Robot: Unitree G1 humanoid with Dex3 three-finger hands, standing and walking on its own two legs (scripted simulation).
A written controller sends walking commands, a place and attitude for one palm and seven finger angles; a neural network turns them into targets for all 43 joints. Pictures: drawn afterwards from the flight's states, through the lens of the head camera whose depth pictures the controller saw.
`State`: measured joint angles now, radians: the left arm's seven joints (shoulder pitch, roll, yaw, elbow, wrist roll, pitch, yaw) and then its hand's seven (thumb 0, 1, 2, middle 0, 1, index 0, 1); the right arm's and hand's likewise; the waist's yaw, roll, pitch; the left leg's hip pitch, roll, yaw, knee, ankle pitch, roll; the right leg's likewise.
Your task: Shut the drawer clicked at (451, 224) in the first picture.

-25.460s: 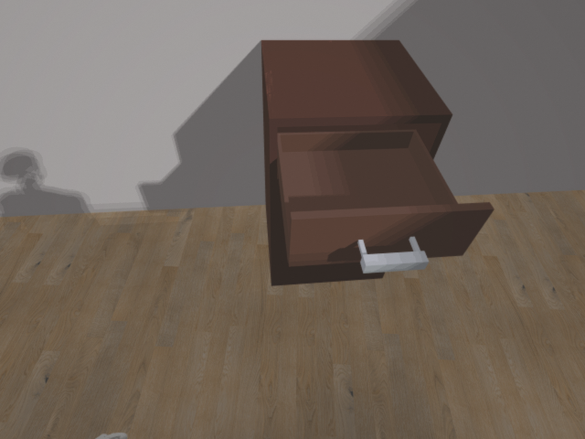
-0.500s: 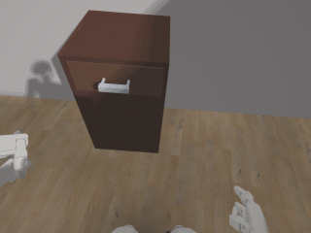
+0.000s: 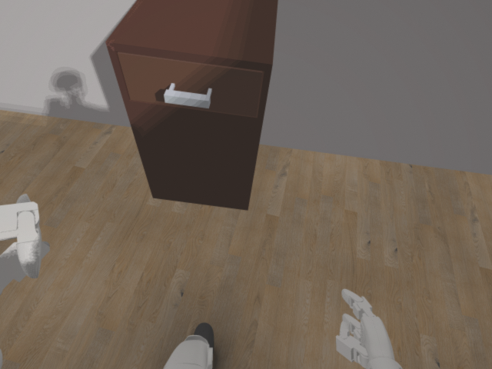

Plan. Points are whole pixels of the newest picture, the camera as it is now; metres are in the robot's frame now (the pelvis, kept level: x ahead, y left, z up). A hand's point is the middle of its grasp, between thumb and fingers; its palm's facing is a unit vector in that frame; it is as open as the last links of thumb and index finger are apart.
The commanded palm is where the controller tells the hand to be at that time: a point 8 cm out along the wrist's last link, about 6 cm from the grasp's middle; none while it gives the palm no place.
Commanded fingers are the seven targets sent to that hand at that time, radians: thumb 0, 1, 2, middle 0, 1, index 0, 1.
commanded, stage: stop stepping back and stand still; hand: left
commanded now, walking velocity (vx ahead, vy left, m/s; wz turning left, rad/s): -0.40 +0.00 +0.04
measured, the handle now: (189, 94) +0.81 +0.25 -0.09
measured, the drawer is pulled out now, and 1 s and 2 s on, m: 0.00 0.00 0.00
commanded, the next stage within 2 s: let the arm hang, fingers relaxed in 1.38 s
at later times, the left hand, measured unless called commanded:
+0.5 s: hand out of the picture +0.13 +0.25 +0.18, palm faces +0.41 -0.83 -0.39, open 3.2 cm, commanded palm +0.07 +0.29 +0.20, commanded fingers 0.00 0.90 0.90 -1.40 -1.60 -1.40 -1.60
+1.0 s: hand (17, 292) +0.15 +0.24 +0.18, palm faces +0.32 -0.83 -0.45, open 3.3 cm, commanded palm +0.09 +0.29 +0.20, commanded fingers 0.00 0.90 0.90 -1.40 -1.60 -1.40 -1.60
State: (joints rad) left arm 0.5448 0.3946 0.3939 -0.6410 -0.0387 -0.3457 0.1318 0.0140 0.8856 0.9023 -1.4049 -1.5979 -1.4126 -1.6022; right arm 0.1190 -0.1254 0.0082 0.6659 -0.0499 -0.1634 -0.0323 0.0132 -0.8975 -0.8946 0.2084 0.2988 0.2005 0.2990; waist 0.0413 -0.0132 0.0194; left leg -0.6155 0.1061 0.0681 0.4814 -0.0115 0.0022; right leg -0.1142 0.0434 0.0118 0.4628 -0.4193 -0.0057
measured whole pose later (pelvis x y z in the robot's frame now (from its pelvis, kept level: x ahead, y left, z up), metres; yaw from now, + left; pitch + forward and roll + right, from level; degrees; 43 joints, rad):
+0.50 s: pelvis -0.06 +0.01 +0.01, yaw +0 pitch -1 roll +0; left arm 0.58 0.37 0.37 -0.55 -0.02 -0.25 0.16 0.01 0.88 0.90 -1.41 -1.60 -1.41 -1.60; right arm 0.29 -0.23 -0.03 0.68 0.00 -0.14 -0.10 0.02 -0.90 -0.90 0.20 0.30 0.19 0.30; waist -0.01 -0.06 -0.01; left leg -0.34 0.01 0.02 0.59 -0.25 0.00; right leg -0.26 -0.03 -0.01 0.64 -0.39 0.01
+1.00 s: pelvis -0.04 +0.01 +0.01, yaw +0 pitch +0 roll -1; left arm 0.62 0.38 0.35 -0.61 -0.02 -0.22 0.13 0.02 0.88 0.90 -1.40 -1.60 -1.41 -1.60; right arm 0.22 -0.17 0.03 0.62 -0.01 -0.13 -0.05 0.01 -0.90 -0.89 0.21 0.30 0.20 0.30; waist -0.02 -0.01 0.03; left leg -0.30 0.03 0.04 0.57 -0.27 0.01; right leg -0.24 0.03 -0.05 0.53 -0.28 -0.03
